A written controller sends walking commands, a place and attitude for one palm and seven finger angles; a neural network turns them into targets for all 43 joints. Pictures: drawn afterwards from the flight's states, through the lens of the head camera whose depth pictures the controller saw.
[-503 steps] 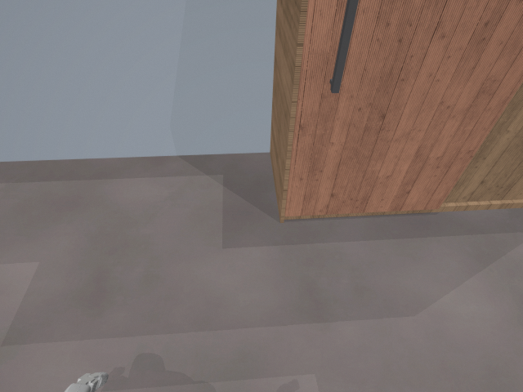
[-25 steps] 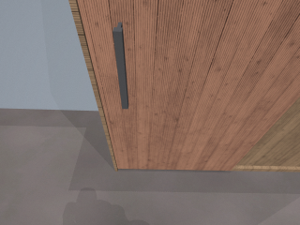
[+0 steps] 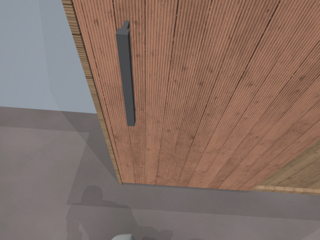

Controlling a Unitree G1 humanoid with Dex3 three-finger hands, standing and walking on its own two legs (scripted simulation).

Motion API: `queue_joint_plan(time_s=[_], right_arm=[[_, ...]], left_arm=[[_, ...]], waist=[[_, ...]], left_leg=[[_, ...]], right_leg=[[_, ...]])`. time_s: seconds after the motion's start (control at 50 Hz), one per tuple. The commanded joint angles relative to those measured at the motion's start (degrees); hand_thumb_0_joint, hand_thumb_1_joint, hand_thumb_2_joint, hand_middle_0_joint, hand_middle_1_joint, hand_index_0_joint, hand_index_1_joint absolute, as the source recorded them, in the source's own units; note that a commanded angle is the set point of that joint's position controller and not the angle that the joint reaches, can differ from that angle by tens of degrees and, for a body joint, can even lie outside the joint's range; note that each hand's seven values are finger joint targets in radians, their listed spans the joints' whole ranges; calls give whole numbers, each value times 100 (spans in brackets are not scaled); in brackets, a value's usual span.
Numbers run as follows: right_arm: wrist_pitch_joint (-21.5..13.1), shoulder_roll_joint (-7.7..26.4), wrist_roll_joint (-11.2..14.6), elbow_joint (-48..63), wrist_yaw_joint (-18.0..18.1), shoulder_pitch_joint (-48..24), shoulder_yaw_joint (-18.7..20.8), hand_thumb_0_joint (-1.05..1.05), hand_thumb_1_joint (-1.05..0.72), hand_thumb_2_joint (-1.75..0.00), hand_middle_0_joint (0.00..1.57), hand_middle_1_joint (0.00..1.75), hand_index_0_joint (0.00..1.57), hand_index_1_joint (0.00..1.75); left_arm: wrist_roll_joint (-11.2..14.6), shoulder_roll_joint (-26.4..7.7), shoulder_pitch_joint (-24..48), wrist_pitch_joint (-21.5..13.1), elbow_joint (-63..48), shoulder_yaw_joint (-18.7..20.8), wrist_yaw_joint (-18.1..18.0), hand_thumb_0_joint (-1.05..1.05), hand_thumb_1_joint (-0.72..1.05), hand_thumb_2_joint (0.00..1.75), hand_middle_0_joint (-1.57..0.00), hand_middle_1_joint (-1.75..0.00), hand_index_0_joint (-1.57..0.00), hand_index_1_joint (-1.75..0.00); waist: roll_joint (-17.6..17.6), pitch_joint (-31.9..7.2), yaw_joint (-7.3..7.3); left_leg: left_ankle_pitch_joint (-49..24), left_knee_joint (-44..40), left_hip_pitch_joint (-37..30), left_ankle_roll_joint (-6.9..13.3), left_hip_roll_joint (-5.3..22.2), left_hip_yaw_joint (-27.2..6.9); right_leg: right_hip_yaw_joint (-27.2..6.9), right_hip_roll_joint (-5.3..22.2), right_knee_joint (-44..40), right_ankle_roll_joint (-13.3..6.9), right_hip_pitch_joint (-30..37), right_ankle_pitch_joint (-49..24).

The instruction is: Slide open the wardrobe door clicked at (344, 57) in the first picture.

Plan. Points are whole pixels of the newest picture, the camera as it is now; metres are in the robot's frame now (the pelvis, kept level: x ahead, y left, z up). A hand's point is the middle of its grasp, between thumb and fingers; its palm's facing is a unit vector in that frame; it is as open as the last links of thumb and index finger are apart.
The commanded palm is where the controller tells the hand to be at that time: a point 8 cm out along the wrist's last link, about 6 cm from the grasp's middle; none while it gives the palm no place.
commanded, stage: come to a stop and stand still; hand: left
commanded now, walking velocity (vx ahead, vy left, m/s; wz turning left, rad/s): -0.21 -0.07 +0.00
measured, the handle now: (129, 82) +0.45 +0.13 +0.13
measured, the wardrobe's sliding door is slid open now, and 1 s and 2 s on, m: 0.00 0.00 0.00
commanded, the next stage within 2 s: none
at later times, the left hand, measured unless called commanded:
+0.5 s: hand out of the picture +0.05 +0.13 -0.15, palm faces +0.04 -0.96 -0.26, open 7.4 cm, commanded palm none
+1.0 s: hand out of the picture -0.05 +0.09 -0.16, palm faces +0.05 -0.98 -0.21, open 7.4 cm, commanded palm none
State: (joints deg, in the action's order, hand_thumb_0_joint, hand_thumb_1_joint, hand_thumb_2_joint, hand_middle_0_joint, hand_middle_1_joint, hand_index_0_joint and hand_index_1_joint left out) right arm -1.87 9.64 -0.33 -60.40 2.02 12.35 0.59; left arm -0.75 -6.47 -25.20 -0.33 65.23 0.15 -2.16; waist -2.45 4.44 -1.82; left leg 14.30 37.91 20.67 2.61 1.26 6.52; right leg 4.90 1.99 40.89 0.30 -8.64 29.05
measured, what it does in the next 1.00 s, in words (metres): steps to the right: right foot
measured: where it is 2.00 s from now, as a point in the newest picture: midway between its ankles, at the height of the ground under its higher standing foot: outside the picture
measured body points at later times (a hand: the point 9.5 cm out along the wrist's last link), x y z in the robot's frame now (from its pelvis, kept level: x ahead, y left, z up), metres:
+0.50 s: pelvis -0.04 -0.06 +0.00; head -0.05 -0.08 +0.44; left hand +0.05 +0.18 -0.13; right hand +0.04 -0.29 -0.15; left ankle +0.00 +0.04 -0.72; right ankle -0.01 -0.15 -0.72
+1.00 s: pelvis -0.05 -0.09 +0.02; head -0.06 -0.09 +0.46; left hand -0.06 +0.14 -0.14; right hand -0.09 -0.31 -0.15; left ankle +0.00 +0.04 -0.72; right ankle -0.01 -0.15 -0.72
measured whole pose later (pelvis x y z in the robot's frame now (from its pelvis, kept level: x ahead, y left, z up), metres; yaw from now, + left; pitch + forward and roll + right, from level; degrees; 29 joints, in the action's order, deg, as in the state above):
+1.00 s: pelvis -0.05 -0.09 +0.02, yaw +2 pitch -3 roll +0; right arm 1.0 8.9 -1.1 -62.5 0.9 22.7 -0.2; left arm -0.8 -9.8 -18.8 0.2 60.6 0.2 -1.2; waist 0.2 0.8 0.8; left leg 10.8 28.6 16.1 -0.1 1.5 2.3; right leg 5.7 -1.9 29.3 -4.5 -14.0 13.3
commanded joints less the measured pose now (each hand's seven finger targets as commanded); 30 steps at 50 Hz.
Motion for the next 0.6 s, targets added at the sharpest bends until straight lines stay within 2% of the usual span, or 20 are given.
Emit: queue_joint_plan(time_s=[0.0, 0.02, 0.04, 0.12, 0.18, 0.24, 0.26, 0.28, 0.3, 0.32, 0.34, 0.36, 0.38, 0.4, 0.44, 0.46, 0.48, 0.5, 0.54, 0.58], right_arm=[[-29, 941, 21, 98, 108, 773, 136, 0, -90, -90, 20, 30, 20, 30], [-8, 690, 1, 127, 135, 506, 96, 0, -90, -90, 20, 30, 20, 30], [25, 612, -17, 175, 135, 432, 78, 0, -90, -90, 20, 30, 20, 30], [126, 888, -70, 395, 115, 223, 254, 0, -90, -90, 20, 30, 20, 30], [193, 936, -123, 568, 51, 15, 352, 0, -90, -90, 20, 30, 20, 30], [242, 879, -146, 705, -9, -208, 362, 0, -90, -90, 20, 30, 20, 30], [117, 1222, 55, 876, -1, -747, 486, 0, -90, -90, 20, 30, 20, 30], [193, 556, 21, 1131, -175, -142, 364, 0, -90, -90, 20, 30, 20, 30], [230, 470, -84, 1224, -229, -320, 317, 0, -90, -90, 20, 30, 20, 30], [247, 295, -102, 1200, -237, -209, 286, 0, -90, -90, 20, 30, 20, 30], [273, 198, -76, 1168, -273, -152, 288, 0, -90, -90, 20, 30, 20, 30], [305, 272, -50, 1179, -260, -17, 285, 0, -90, -90, 20, 30, 20, 30], [305, 439, -33, 1223, -222, 5, 310, 0, -90, -90, 20, 30, 20, 30], [299, 480, -18, 1218, -193, 96, 314, 0, -90, -90, 20, 30, 20, 30], [257, 382, -45, 1046, -196, 376, 242, 0, -90, -90, 20, 30, 20, 30], [238, 405, -59, 942, -197, 534, 214, 0, -90, -90, 20, 30, 20, 30], [215, 515, -105, 923, -196, 543, 205, 0, -90, -90, 20, 30, 20, 30], [202, 668, -155, 959, -178, 469, 193, 0, -90, -90, 20, 30, 20, 30], [169, 764, -172, 957, -172, 214, 187, 0, -90, -90, 20, 30, 20, 30], [172, 743, -148, 975, -149, 138, 169, 0, -90, -90, 20, 30, 20, 30]], left_arm=[[1, -661, 198, 2, -568, 165, -142, 0, 90, 90, -20, -30, -20, -30], [-25, -533, 234, 58, -499, 139, -135, 0, 90, 90, -20, -30, -20, -30], [-33, -436, 167, 111, -467, 131, -116, 0, 90, 90, -20, -30, -20, -30], [-57, -430, 158, 230, -635, 194, -41, 0, 90, 90, -20, -30, -20, -30], [-63, -400, 387, 271, -853, 256, -14, 0, 90, 90, -20, -30, -20, -30], [-67, -424, 282, 188, -953, 276, 13, 0, 90, 90, -20, -30, -20, -30], [-2, -789, -139, 55, -793, 207, -114, 0, 90, 90, -20, -30, -20, -30], [-114, -1269, 697, -8, -1359, 278, -98, 0, 90, 90, -20, -30, -20, -30], [-98, -1323, 703, -116, -1501, 312, -95, 0, 90, 90, -20, -30, -20, -30], [-115, -1373, 876, -227, -1473, 260, -104, 0, 90, 90, -20, -30, -20, -30], [-150, -1439, 953, -189, -1541, 266, -88, 0, 90, 90, -20, -30, -20, -30], [-135, -1436, 1060, -196, -1576, 332, -96, 0, 90, 90, -20, -30, -20, -30], [-113, -1350, 1266, -200, -1603, 333, -113, 0, 90, 90, -20, -30, -20, -30], [-108, -1287, 1414, -169, -1667, 300, -122, 0, 90, 90, -20, -30, -20, -30], [-80, -1276, 1537, -108, -1721, 274, -107, 0, 90, 90, -20, -30, -20, -30], [-49, -1192, 1519, -48, -1705, 237, -94, 0, 90, 90, -20, -30, -20, -30], [-24, -1060, 1425, 26, -1705, 200, -77, 0, 90, 90, -20, -30, -20, -30], [-4, -987, 1298, 59, -1700, 189, -65, 0, 90, 90, -20, -30, -20, -30], [-51, -1026, 1029, 66, -1571, 199, -39, 0, 90, 90, -20, -30, -20, -30], [-46, -1001, 726, 32, -1412, 204, 13, 0, 90, 90, -20, -30, -20, -30]], waist=[[1229, -535, 309], [1168, -141, 218], [1109, -156, 197], [746, -692, 134], [990, -793, 123], [1110, -720, -33], [-76, -1420, -367], [-1456, -1103, 134], [-568, -928, -9], [335, -1037, 195], [443, -904, 265], [-743, -902, 320], [-1458, -728, 338], [-1565, -559, 400], [-654, -208, 504], [-34, 77, 529], [703, 392, 435], [1096, 634, 320], [1449, 575, 97], [745, 337, -18]], left_leg=[[-5796, -1511, -1327, 1244, 2016, -1756], [-5550, -1579, -1000, 1149, 1917, -1617], [-5459, -1598, -957, 1070, 1818, -1474], [-4549, -1521, -1146, 1029, 1703, -1281], [-3295, -1646, -761, 929, 1596, -1170], [-1719, -1476, -222, 654, 1361, -1123], [-1930, -156, -894, 144, 1296, -794], [690, 517, 383, -195, 153, -215], [1384, 1327, 595, -240, 0, -446], [1281, 1323, 411, -272, 73, -552], [1195, 1287, 288, -273, -41, -394], [1095, 1426, 473, -252, -43, -410], [1103, 1357, 398, -214, 55, -518], [1026, 997, 76, -207, 100, -530], [385, -160, -772, -240, 8, -320], [203, -656, -1094, -202, 71, -458], [571, -1243, -717, -34, 400, -1000], [1350, -1902, 64, 175, 739, -1510], [2284, -2499, 936, 290, 825, -1918], [2138, -2248, 958, 185, 627, -1526]], right_leg=[[-543, 163, 1578, 1, -1190, 677], [-527, 283, 1456, 47, -1287, 517], [-477, 293, 1377, 84, -1240, 356], [-268, 87, 1272, 84, -1237, -48], [-195, 26, 1144, 82, -1060, -337], [-136, 26, -129, 47, -429, -877], [-869, 414, -1729, 21, -436, -1892], [-1940, 1176, -2040, -328, -259, -2084], [-2375, 1587, -1930, -802, -405, -3150], [-1986, 1606, -1756, -1093, -287, -3793], [-1531, 1231, -1595, -1001, -451, -3944], [-1485, 1103, -1485, -984, -359, -3989], [-1358, 1157, -1543, -1018, -558, -3781], [-1204, 1104, -1625, -992, -928, -3187], [-1005, 904, -1571, -751, -1647, -1796], [-960, 696, -1523, -571, -2149, -700], [-791, 317, -1402, -370, -2252, 154], [-603, 10, -1269, -211, -1797, 132], [-414, -63, -1044, -200, -762, -390], [-634, 15, -1339, -256, -372, -447]])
